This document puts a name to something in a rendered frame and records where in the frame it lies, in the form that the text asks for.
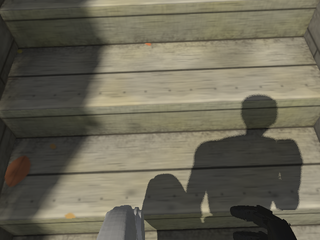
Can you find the left robot thigh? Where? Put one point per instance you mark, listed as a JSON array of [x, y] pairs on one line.
[[123, 223]]

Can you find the robot right hand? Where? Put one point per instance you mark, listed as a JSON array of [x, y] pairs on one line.
[[277, 228]]

